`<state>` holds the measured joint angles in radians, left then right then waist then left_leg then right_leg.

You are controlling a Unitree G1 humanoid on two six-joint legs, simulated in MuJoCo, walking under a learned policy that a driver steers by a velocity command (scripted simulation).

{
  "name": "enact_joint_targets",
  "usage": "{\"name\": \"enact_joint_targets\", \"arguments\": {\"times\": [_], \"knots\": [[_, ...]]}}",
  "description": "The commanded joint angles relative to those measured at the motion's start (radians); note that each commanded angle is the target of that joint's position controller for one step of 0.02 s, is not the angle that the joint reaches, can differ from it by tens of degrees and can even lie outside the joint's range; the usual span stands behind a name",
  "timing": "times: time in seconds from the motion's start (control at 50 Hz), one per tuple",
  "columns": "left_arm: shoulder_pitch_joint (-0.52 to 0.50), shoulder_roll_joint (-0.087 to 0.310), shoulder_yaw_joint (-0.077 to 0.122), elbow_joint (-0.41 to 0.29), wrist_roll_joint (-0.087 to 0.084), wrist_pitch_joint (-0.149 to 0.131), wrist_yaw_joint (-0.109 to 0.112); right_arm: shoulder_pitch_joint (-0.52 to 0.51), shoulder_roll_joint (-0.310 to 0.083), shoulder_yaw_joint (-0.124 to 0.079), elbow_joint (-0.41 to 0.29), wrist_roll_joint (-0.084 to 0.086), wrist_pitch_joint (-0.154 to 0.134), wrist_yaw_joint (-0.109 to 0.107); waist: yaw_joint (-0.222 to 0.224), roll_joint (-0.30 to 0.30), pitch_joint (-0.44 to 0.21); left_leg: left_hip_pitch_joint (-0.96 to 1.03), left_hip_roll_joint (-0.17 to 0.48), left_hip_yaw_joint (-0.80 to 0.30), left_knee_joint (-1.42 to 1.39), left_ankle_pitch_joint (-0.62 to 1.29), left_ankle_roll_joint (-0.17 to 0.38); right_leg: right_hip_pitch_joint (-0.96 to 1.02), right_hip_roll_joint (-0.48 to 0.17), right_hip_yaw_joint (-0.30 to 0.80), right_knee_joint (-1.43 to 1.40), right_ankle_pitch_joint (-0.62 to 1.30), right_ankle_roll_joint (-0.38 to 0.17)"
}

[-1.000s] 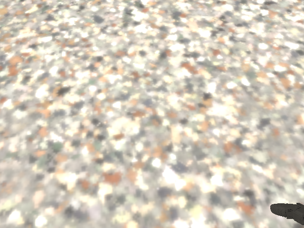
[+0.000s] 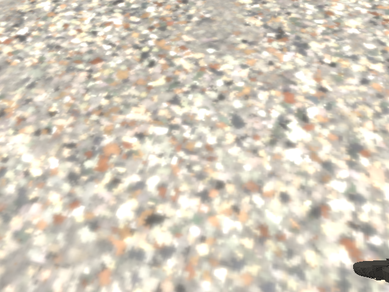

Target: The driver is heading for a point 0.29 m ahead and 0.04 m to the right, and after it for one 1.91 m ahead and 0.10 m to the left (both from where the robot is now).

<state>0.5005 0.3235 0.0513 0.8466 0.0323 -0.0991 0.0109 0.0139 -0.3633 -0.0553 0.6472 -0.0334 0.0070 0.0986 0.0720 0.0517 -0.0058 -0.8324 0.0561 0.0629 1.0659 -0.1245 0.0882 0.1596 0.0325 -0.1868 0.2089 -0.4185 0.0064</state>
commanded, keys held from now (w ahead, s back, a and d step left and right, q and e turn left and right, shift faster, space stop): w+q+shift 0.06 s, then q+shift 0.10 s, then shift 0.18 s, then e+shift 0.66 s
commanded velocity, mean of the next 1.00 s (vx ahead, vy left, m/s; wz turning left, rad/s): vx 0.29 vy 0.00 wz -0.06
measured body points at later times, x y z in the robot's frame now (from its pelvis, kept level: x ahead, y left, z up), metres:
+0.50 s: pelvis +0.38 +0.02 +0.01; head +0.41 +0.04 +0.45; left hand +0.49 +0.31 -0.08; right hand +0.56 -0.21 -0.10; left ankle +0.26 +0.04 -0.72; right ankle +0.59 -0.02 -0.70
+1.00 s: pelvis +0.52 +0.08 +0.02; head +0.56 +0.07 +0.46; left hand +0.69 +0.37 -0.06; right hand +0.68 -0.21 -0.08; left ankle +0.59 +0.21 -0.71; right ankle +0.58 +0.00 -0.72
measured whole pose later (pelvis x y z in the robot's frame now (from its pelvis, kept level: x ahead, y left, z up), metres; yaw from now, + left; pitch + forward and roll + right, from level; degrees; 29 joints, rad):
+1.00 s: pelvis +0.52 +0.08 +0.02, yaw -5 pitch +1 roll +1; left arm 0.19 0.34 0.10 0.56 -0.02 0.07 0.04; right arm 0.08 -0.29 -0.06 0.72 0.01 -0.03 -0.02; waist 0.03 -0.02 0.08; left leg -0.36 -0.09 -0.20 0.53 -0.25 -0.05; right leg -0.34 0.23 0.37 0.48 -0.11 -0.04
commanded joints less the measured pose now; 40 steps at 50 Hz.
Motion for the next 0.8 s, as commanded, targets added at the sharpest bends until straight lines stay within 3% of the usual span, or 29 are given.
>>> {"name": "enact_joint_targets", "arguments": {"times": [0.02,0.04,0.06,0.08,0.1,0.12,0.14,0.16,0.18,0.2,0.22,0.26,0.3,0.32,0.36,0.4,0.44,0.48,0.52,0.54,0.56,0.58,0.6,0.62,0.64,0.68,0.7,0.74,0.8], "knots": [[-0.095,0.072,-0.003,-0.056,-0.002,-0.033,0.003,-0.116,0.028,0.043,-0.105,0.003,-0.01,0.021,-0.068,-0.094,0.157,0.224,-0.074,0.146,-0.209,0.072,0.043,-0.258,-0.194,-0.052,-0.068,1.139,-0.004],[-0.061,0.115,0.006,-0.048,-0.002,-0.031,0.011,-0.086,0.021,0.043,-0.098,0.003,-0.008,0.018,-0.089,-0.122,0.115,0.312,-0.118,0.177,-0.234,0.053,0.06,-0.222,-0.213,-0.057,0.017,1.388,0.003],[-0.066,0.155,0.016,-0.048,-0.001,-0.022,0.021,-0.005,-0.003,0.037,-0.074,0.004,-0.007,0.011,-0.144,-0.158,0.058,0.414,-0.146,0.171,-0.25,0.022,0.078,-0.195,-0.236,-0.055,0.137,1.542,0.011],[-0.097,0.184,0.023,-0.056,-0.003,-0.008,0.031,0.151,-0.043,0.021,-0.028,-0.004,-0.011,0.001,-0.232,-0.16,-0.024,0.591,-0.179,0.143,-0.28,0.002,0.101,-0.219,-0.254,-0.04,0.357,1.614,0.011],[-0.158,0.195,0.025,-0.08,-0.006,0.002,0.032,0.401,-0.094,-0.006,0.05,-0.013,-0.018,-0.016,-0.339,-0.155,-0.129,0.878,-0.178,0.054,-0.343,0.043,0.145,-0.342,-0.266,-0.011,0.661,1.533,0.012],[-0.159,0.154,0.02,-0.076,-0.005,0.007,0.009,0.479,-0.135,-0.033,0.098,0.0,-0.024,-0.05,-0.326,-0.03,-0.15,1.082,-0.127,-0.052,-0.477,0.14,0.175,-0.526,-0.135,-0.023,1.035,0.657,0.017],[-0.09,0.042,-0.01,-0.123,0.015,0.0,-0.002,0.424,-0.242,-0.056,0.075,0.004,-0.017,-0.072,-0.197,0.157,-0.173,1.247,0.111,-0.34,-0.32,0.784,0.227,-0.823,-0.025,0.01,1.442,-0.183,0.041],[-0.08,0.112,-0.001,-0.201,-0.017,0.001,0.011,0.44,-0.285,-0.083,0.028,0.0,-0.006,-0.075,-0.22,0.073,-0.444,1.413,0.245,-0.658,-0.473,0.732,0.415,-0.958,-0.011,0.212,1.595,-0.128,0.049],[-0.143,0.129,-0.011,-0.215,-0.015,-0.003,0.012,0.382,-0.242,-0.078,0.009,0.015,-0.001,-0.088,-0.196,-0.063,-0.366,1.281,0.235,-0.68,-0.598,0.569,0.372,-0.974,-0.062,0.258,1.499,-0.016,0.037],[-0.189,0.156,-0.001,-0.266,-0.056,-0.041,0.02,0.251,-0.172,-0.058,-0.068,0.063,-0.044,-0.078,-0.148,-0.116,-0.233,1.09,0.207,-0.709,-0.717,0.337,0.36,-0.959,-0.048,0.322,1.39,-0.046,0.039],[-0.182,0.158,0.006,-0.232,-0.058,-0.037,0.03,0.153,-0.128,-0.043,-0.072,0.066,-0.069,-0.074,-0.074,-0.217,-0.127,0.898,0.183,-0.639,-0.746,0.328,0.315,-0.912,-0.106,0.32,1.306,-0.01,0.056],[-0.119,0.156,0.02,-0.203,-0.046,-0.003,0.035,0.084,-0.096,-0.031,-0.073,0.045,-0.087,-0.077,0.006,-0.2,-0.006,0.615,0.135,-0.483,-0.762,0.503,0.274,-0.772,-0.16,0.298,1.147,0.012,0.083],[-0.175,0.087,0.006,-0.233,-0.012,0.003,0.037,0.088,-0.061,-0.022,-0.036,0.054,-0.092,-0.089,-0.001,-0.134,0.046,0.423,0.019,-0.317,-0.751,0.704,0.214,-0.673,-0.14,0.221,0.911,0.077,0.091],[-0.212,0.045,-0.004,-0.251,-0.004,-0.002,0.035,0.108,-0.064,-0.024,-0.019,0.051,-0.089,-0.1,-0.017,-0.103,0.027,0.416,-0.028,-0.256,-0.731,0.78,0.183,-0.655,-0.11,0.186,0.816,0.153,0.09],[-0.236,-0.008,-0.021,-0.238,-0.011,-0.011,0.018,0.145,-0.042,-0.02,0.009,0.049,-0.068,-0.125,-0.058,-0.051,-0.055,0.47,-0.097,-0.147,-0.697,0.708,0.111,-0.575,-0.057,0.146,0.591,0.414,0.082],[-0.313,-0.015,-0.024,-0.236,-0.023,-0.02,-0.011,0.241,-0.008,-0.005,0.06,0.051,-0.056,-0.138,-0.128,-0.034,-0.08,0.586,-0.07,-0.139,-0.699,0.567,0.066,-0.566,-0.029,0.14,0.439,0.644,0.064],[-0.382,0.005,-0.02,-0.259,-0.037,-0.025,-0.035,0.263,-0.014,-0.004,0.085,0.037,-0.051,-0.14,-0.153,0.024,-0.046,0.642,-0.017,-0.155,-0.687,0.488,0.043,-0.582,-0.031,0.16,0.355,0.682,0.026],[-0.36,0.075,0.009,-0.263,-0.037,-0.031,-0.052,0.234,-0.04,-0.013,0.085,0.019,-0.049,-0.143,-0.117,0.047,-0.042,0.705,0.02,-0.159,-0.6,0.582,0.022,-0.579,0.003,0.162,0.343,0.564,-0.022],[-0.152,0.129,0.041,-0.214,-0.031,-0.031,-0.06,0.147,-0.053,-0.02,0.054,0.022,-0.034,-0.153,0.008,0.045,-0.1,0.722,0.01,-0.128,-0.352,0.726,-0.018,-0.444,0.029,0.152,0.3,0.53,-0.064],[-0.052,0.173,0.054,-0.202,-0.026,-0.031,-0.054,0.137,-0.043,-0.019,0.02,0.007,-0.031,-0.155,0.049,-0.079,-0.16,0.593,-0.078,-0.094,-0.032,0.428,-0.063,-0.258,-0.077,0.296,0.278,0.844,-0.13],[-0.113,0.198,0.044,-0.236,-0.001,-0.022,-0.047,0.308,0.046,0.003,0.018,-0.015,-0.027,-0.139,-0.073,-0.313,-0.254,0.282,-0.242,-0.101,0.308,-0.517,-0.142,0.012,-0.318,0.705,0.3,1.132,-0.313],[-0.171,0.181,0.047,-0.282,0.007,-0.005,-0.039,0.353,-0.015,0.003,0.015,0.016,-0.026,-0.117,-0.071,-0.265,-0.38,0.196,-0.224,-0.243,0.427,-0.484,-0.138,0.064,-0.378,0.962,0.176,0.772,-0.389],[-0.25,0.141,0.045,-0.318,-0.014,0.018,-0.027,0.247,-0.066,-0.009,0.003,0.033,-0.015,-0.112,-0.046,-0.143,-0.271,0.152,-0.174,-0.255,0.429,-0.397,-0.123,-0.052,-0.335,0.905,0.142,0.427,-0.347],[-0.285,0.104,0.032,-0.331,-0.034,0.042,-0.014,0.163,-0.06,-0.009,-0.019,0.025,-0.005,-0.115,-0.046,-0.035,-0.156,0.138,-0.151,-0.236,0.38,-0.331,-0.117,-0.206,-0.277,0.83,0.098,0.235,-0.297],[-0.3,0.103,0.028,-0.34,-0.041,0.057,-0.006,0.132,-0.042,-0.006,-0.034,0.017,0.003,-0.119,-0.065,0.001,-0.093,0.151,-0.135,-0.231,0.311,-0.295,-0.116,-0.32,-0.236,0.799,0.065,0.131,-0.268],[-0.333,0.107,0.033,-0.35,-0.039,0.075,0.0,0.152,-0.017,-0.007,-0.034,0.018,0.006,-0.119,-0.105,-0.058,-0.038,0.229,-0.118,-0.221,0.105,-0.258,-0.119,-0.439,-0.135,0.713,0.036,0.079,-0.214],[-0.335,0.106,0.037,-0.352,-0.037,0.083,0.002,0.159,-0.002,-0.005,-0.021,0.021,0.001,-0.122,-0.102,-0.084,-0.041,0.258,-0.123,-0.202,0.006,-0.251,-0.126,-0.449,-0.105,0.673,0.043,0.136,-0.2],[-0.299,0.128,0.051,-0.34,-0.04,0.097,0.012,0.138,0.009,-0.006,-0.015,0.022,-0.006,-0.132,-0.082,-0.122,-0.086,0.294,-0.141,-0.199,-0.112,-0.25,-0.15,-0.417,-0.093,0.668,0.069,0.253,-0.204],[-0.296,0.153,0.068,-0.34,-0.052,0.121,0.028,0.105,-0.002,-0.012,-0.008,0.029,-0.01,-0.14,-0.066,-0.159,-0.116,0.316,-0.144,-0.226,-0.22,-0.188,-0.169,-0.39,-0.082,0.693,0.088,0.203,-0.182]]}}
